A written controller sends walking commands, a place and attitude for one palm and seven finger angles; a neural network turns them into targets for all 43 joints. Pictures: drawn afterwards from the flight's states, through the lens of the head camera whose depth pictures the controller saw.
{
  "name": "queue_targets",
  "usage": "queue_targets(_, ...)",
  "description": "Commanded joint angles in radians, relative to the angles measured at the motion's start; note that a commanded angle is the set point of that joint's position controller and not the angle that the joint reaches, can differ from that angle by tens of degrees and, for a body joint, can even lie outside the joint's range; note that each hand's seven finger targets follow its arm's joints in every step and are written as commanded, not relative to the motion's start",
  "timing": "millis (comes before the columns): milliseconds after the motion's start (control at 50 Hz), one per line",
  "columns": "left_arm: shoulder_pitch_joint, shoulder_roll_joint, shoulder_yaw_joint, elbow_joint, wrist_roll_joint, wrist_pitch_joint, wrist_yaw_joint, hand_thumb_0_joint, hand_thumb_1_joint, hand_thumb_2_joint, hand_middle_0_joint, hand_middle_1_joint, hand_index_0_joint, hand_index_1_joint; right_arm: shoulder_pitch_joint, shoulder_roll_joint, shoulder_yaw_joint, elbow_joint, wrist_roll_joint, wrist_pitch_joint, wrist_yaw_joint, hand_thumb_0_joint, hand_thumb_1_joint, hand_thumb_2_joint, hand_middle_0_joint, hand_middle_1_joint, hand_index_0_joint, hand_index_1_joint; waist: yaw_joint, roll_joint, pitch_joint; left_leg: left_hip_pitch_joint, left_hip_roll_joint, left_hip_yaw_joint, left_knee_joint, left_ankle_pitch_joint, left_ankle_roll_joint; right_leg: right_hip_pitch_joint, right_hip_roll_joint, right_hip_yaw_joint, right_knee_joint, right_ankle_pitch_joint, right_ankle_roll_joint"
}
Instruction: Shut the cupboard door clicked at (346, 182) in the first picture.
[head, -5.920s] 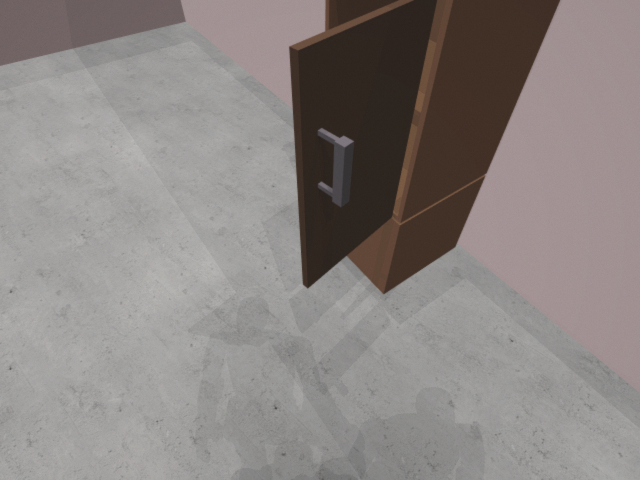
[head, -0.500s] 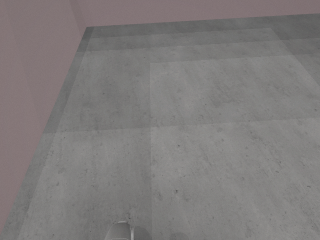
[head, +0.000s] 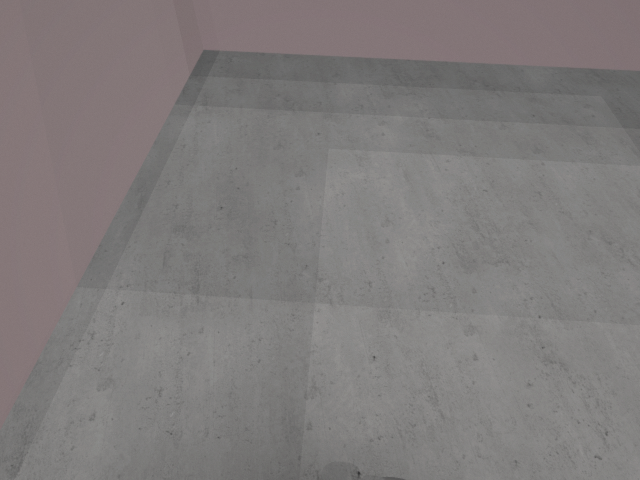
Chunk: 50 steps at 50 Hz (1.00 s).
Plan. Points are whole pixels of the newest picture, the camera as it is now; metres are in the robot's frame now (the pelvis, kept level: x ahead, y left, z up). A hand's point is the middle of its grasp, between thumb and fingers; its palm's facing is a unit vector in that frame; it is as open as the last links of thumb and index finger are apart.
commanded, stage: walk to a spot facing it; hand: left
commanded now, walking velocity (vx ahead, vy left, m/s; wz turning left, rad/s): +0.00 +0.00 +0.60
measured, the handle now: out of the picture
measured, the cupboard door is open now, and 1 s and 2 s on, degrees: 100 100 100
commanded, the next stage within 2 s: none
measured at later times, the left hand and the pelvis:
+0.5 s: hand (251, 417) +0.22 +0.12 -0.14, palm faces +0.25 -0.94 -0.22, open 7.3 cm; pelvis +0.13 -0.08 +0.01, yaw +18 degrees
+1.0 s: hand out of the picture +0.06 +0.18 -0.17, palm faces +0.59 -0.78 -0.23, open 7.4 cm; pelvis +0.13 -0.04 +0.01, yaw +35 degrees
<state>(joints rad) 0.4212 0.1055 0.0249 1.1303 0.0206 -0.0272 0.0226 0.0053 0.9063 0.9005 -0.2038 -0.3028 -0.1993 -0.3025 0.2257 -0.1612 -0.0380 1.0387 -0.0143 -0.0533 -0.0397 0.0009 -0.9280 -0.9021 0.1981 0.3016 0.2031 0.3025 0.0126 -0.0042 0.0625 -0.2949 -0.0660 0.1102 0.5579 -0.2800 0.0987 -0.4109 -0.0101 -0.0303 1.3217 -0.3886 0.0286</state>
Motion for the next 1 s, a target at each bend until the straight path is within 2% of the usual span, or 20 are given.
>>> queue_targets(0, 0.016, 0.051, 0.028, -0.098, 0.009, 0.009, -0.005, 0.0, 0.9, 0.9, -0.2, -0.3, -0.2, -0.3, 0.1, -0.116, -0.008, -0.012, 0.003, -0.016, -0.007, 0.0, -0.9, -0.9, 0.2, 0.3, 0.2, 0.3, 0.032, 0.036, -0.038, 0.02, 0.273, -0.2, -0.204, 0.811, 0.084, -0.093, -0.054, 0.033, -0.096, 0.067, 0.043)
queue_targets(100, -0.15, 0.102, 0.044, -0.167, -0.003, 0.027, -0.006, 0.0, 0.9, 0.9, -0.2, -0.3, -0.2, -0.3, 0.12, -0.165, -0.023, -0.02, 0.003, 0.004, 0.006, 0.0, -0.9, -0.9, 0.2, 0.3, 0.2, 0.3, 0.008, 0.128, -0.066, 0.037, 0.229, -0.223, -0.17, 0.841, 0.045, -0.087, -0.042, -0.002, -0.312, 0.156, 0.066)
queue_targets(200, -0.303, 0.142, 0.041, -0.244, -0.01, 0.021, -0.009, 0.0, 0.9, 0.9, -0.2, -0.3, -0.2, -0.3, 0.144, -0.189, -0.043, -0.034, -0.005, 0.034, 0.005, 0.0, -0.9, -0.9, 0.2, 0.3, 0.2, 0.3, -0.03, 0.171, -0.061, 0.084, 0.242, -0.323, -0.102, 0.771, 0.038, -0.025, -0.003, -0.016, -0.552, 0.121, 0.05)
queue_targets(240, -0.282, 0.162, 0.041, -0.253, -0.014, 0.009, -0.011, 0.0, 0.9, 0.9, -0.2, -0.3, -0.2, -0.3, 0.124, -0.205, -0.053, -0.051, -0.004, 0.043, 0.004, 0.0, -0.9, -0.9, 0.2, 0.3, 0.2, 0.3, -0.013, 0.179, -0.086, 0.089, 0.231, -0.347, -0.041, 0.71, 0.011, 0.084, 0.004, -0.011, -0.713, 0.149, 0.041)
queue_targets(260, -0.231, 0.19, 0.048, -0.244, -0.013, -0.001, -0.01, 0.0, 0.9, 0.9, -0.2, -0.3, -0.2, -0.3, 0.107, -0.203, -0.056, -0.061, 0.002, 0.044, 0.006, 0.0, -0.9, -0.9, 0.2, 0.3, 0.2, 0.3, 0.017, 0.154, -0.101, 0.042, 0.212, -0.347, 0.023, 0.618, -0.023, 0.208, -0.018, 0.004, -0.841, 0.258, 0.037)
queue_targets(280, -0.164, 0.253, 0.061, -0.226, -0.008, -0.013, -0.001, 0.0, 0.9, 0.9, -0.2, -0.3, -0.2, -0.3, 0.125, -0.168, -0.054, -0.07, 0.011, 0.04, 0.013, 0.0, -0.9, -0.9, 0.2, 0.3, 0.2, 0.3, 0.042, 0.005, -0.187, -0.134, 0.159, -0.307, 0.156, 0.393, -0.074, 0.491, -0.159, 0.11, -0.872, 0.577, 0.0)
queue_targets(300, -0.065, 0.351, 0.083, -0.206, -0.001, -0.017, 0.012, 0.0, 0.9, 0.9, -0.2, -0.3, -0.2, -0.3, 0.153, -0.112, -0.048, -0.09, 0.02, 0.034, 0.013, 0.0, -0.9, -0.9, 0.2, 0.3, 0.2, 0.3, 0.073, -0.288, -0.32, -0.315, 0.009, -0.129, 0.466, -0.331, -0.152, 0.715, -0.493, 0.383, -0.832, 1.047, -0.132)
queue_targets(320, -0.047, 0.344, 0.07, -0.212, -0.007, -0.009, 0.016, 0.0, 0.9, 0.9, -0.2, -0.3, -0.2, -0.3, 0.139, -0.158, -0.052, -0.104, 0.015, 0.044, 0.008, 0.0, -0.9, -0.9, 0.2, 0.3, 0.2, 0.3, 0.072, -0.276, -0.338, -0.285, 0.059, -0.147, 0.637, -0.43, -0.157, 0.62, -0.548, 0.361, -0.839, 1.138, -0.209)
queue_targets(340, -0.118, 0.294, 0.057, -0.228, -0.004, -0.005, 0.022, 0.0, 0.9, 0.9, -0.2, -0.3, -0.2, -0.3, 0.111, -0.149, -0.053, -0.101, 0.009, 0.058, 0.012, 0.0, -0.9, -0.9, 0.2, 0.3, 0.2, 0.3, 0.043, -0.212, -0.225, -0.309, 0.096, -0.157, 0.715, -0.351, -0.161, 0.521, -0.483, 0.255, -0.864, 1.049, -0.204)
queue_targets(360, -0.171, 0.263, 0.053, -0.24, -0.005, 0.005, 0.026, 0.0, 0.9, 0.9, -0.2, -0.3, -0.2, -0.3, 0.081, -0.132, -0.053, -0.101, 0.011, 0.072, 0.019, 0.0, -0.9, -0.9, 0.2, 0.3, 0.2, 0.3, 0.025, -0.245, -0.179, -0.307, 0.117, -0.149, 0.743, -0.301, -0.162, 0.429, -0.442, 0.222, -0.889, 0.937, -0.174)
queue_targets(380, -0.21, 0.242, 0.045, -0.252, -0.007, 0.007, 0.024, 0.0, 0.9, 0.9, -0.2, -0.3, -0.2, -0.3, 0.048, -0.133, -0.048, -0.098, 0.006, 0.083, 0.03, 0.0, -0.9, -0.9, 0.2, 0.3, 0.2, 0.3, 0.003, -0.196, -0.131, -0.303, 0.13, -0.137, 0.753, -0.246, -0.166, 0.362, -0.385, 0.126, -0.895, 0.897, -0.149)
queue_targets(440, -0.233, 0.229, 0.041, -0.27, -0.005, 0.001, 0.019, 0.0, 0.9, 0.9, -0.2, -0.3, -0.2, -0.3, 0.024, -0.116, -0.04, -0.11, 0.004, 0.104, 0.049, 0.0, -0.9, -0.9, 0.2, 0.3, 0.2, 0.3, -0.027, -0.196, -0.11, -0.275, 0.131, -0.092, 0.671, -0.153, -0.177, 0.309, -0.331, -0.037, -0.921, 0.848, -0.105)
queue_targets(640, -0.167, 0.284, 0.066, -0.268, 0.012, 0.01, 0.009, 0.0, 0.9, 0.9, -0.2, -0.3, -0.2, -0.3, -0.145, -0.12, -0.031, -0.202, 0.003, 0.1, 0.071, 0.0, -0.9, -0.9, 0.2, 0.3, 0.2, 0.3, 0.011, -0.201, -0.092, -0.155, 0.103, 0.017, 0.233, -0.134, -0.148, 0.339, -0.373, -0.138, -0.858, 0.77, -0.12)
queue_targets(660, -0.166, 0.289, 0.07, -0.268, 0.014, 0.012, 0.007, 0.0, 0.9, 0.9, -0.2, -0.3, -0.2, -0.3, -0.139, -0.125, -0.032, -0.211, 0.004, 0.097, 0.072, 0.0, -0.9, -0.9, 0.2, 0.3, 0.2, 0.3, 0.008, -0.214, -0.102, -0.114, 0.102, 0.018, 0.175, -0.128, -0.139, 0.331, -0.38, -0.139, -0.829, 0.743, -0.114)
queue_targets(700, -0.182, 0.312, 0.076, -0.275, 0.004, 0.014, -0.001, 0.0, 0.9, 0.9, -0.2, -0.3, -0.2, -0.3, -0.054, -0.175, -0.044, -0.2, -0.001, 0.089, 0.07, 0.0, -0.9, -0.9, 0.2, 0.3, 0.2, 0.3, -0.048, -0.146, -0.15, 0.074, 0.081, 0.024, -0.013, 0.013, -0.119, 0.259, -0.364, -0.187, -0.679, 0.66, -0.067)
queue_targets(720, -0.201, 0.294, 0.074, -0.292, -0.004, 0.019, -0.006, 0.0, 0.9, 0.9, -0.2, -0.3, -0.2, -0.3, 0.035, -0.257, -0.067, -0.181, -0.006, 0.081, 0.067, 0.0, -0.9, -0.9, 0.2, 0.3, 0.2, 0.3, -0.106, 0.028, -0.211, 0.273, 0.188, -0.117, -0.112, 0.232, -0.071, 0.09, -0.303, -0.213, -0.483, 0.42, -0.009)
queue_targets(740, -0.244, 0.216, 0.052, -0.343, -0.011, 0.024, -0.013, 0.0, 0.9, 0.9, -0.2, -0.3, -0.2, -0.3, 0.106, -0.384, -0.098, -0.178, -0.01, 0.072, 0.057, 0.0, -0.9, -0.9, 0.2, 0.3, 0.2, 0.3, -0.144, 0.347, -0.225, 0.372, 0.497, -0.542, -0.169, 0.699, 0.094, -0.198, -0.124, -0.182, -0.203, -0.288, 0.077)
queue_targets(760, -0.305, 0.248, 0.045, -0.37, -0.002, 0.041, -0.003, 0.0, 0.9, 0.9, -0.2, -0.3, -0.2, -0.3, 0.135, -0.391, -0.092, -0.158, 0.003, 0.082, 0.048, 0.0, -0.9, -0.9, 0.2, 0.3, 0.2, 0.3, -0.143, 0.213, -0.23, 0.35, 0.537, -0.512, -0.147, 0.789, 0.152, -0.223, -0.121, -0.014, -0.109, -0.288, 0.059)
queue_targets(860, -0.223, 0.251, 0.061, -0.277, 0.004, 0.06, -0.012, 0.0, 0.9, 0.9, -0.2, -0.3, -0.2, -0.3, -0.072, -0.287, -0.061, -0.21, 0.004, 0.067, 0.024, 0.0, -0.9, -0.9, 0.2, 0.3, 0.2, 0.3, -0.024, 0.131, -0.119, 0.181, 0.314, -0.3, -0.205, 0.48, 0.035, -0.205, -0.11, 0.046, -0.059, 0.019, 0.08)
queue_targets(980, -0.229, 0.235, 0.061, -0.272, 0.003, 0.063, -0.009, 0.0, 0.9, 0.9, -0.2, -0.3, -0.2, -0.3, -0.021, -0.267, -0.061, -0.179, 0.004, 0.059, 0.026, 0.0, -0.9, -0.9, 0.2, 0.3, 0.2, 0.3, -0.018, 0.09, -0.111, 0.164, 0.288, -0.356, -0.243, 0.362, 0.041, -0.192, -0.09, 0.059, -0.134, 0.084, 0.096)
